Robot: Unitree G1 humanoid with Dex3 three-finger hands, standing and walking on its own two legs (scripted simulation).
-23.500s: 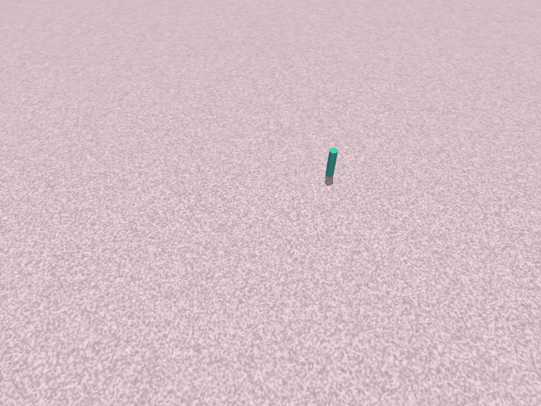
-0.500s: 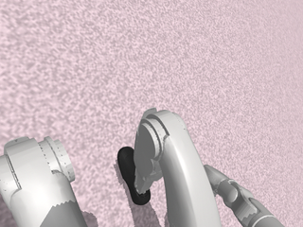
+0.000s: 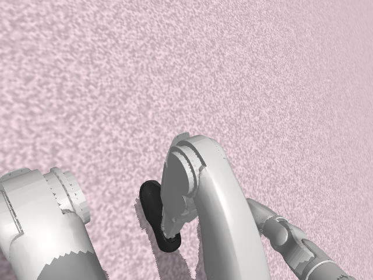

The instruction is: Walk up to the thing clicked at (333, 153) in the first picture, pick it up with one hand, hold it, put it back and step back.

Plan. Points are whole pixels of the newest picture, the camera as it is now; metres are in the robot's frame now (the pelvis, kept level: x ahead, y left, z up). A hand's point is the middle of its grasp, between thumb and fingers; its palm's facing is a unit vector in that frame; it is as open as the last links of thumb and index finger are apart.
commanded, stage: open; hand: left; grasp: from the side
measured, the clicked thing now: out of the picture +0.43 +0.33 -0.20
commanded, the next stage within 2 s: withdraw in 0.30 s
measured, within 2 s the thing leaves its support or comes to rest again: neither
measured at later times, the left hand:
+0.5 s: hand out of the picture +0.44 +0.31 -0.17, palm faces +0.46 -0.89 +0.02, open 14.8 cm
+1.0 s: hand out of the picture +0.39 +0.40 -0.08, palm faces +0.41 -0.90 -0.15, open 17.5 cm
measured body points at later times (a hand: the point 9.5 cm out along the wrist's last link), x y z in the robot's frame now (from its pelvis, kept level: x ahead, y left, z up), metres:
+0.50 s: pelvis +0.00 +0.00 +0.00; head +0.23 +0.20 +0.33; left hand +0.41 +0.36 -0.17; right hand +0.18 -0.24 -0.03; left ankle +0.08 +0.13 -0.25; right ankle +0.14 -0.13 -0.25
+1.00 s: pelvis +0.00 +0.00 +0.03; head +0.19 +0.17 +0.40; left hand +0.36 +0.44 -0.06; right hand +0.19 -0.24 -0.03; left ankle +0.08 +0.13 -0.25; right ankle +0.14 -0.13 -0.25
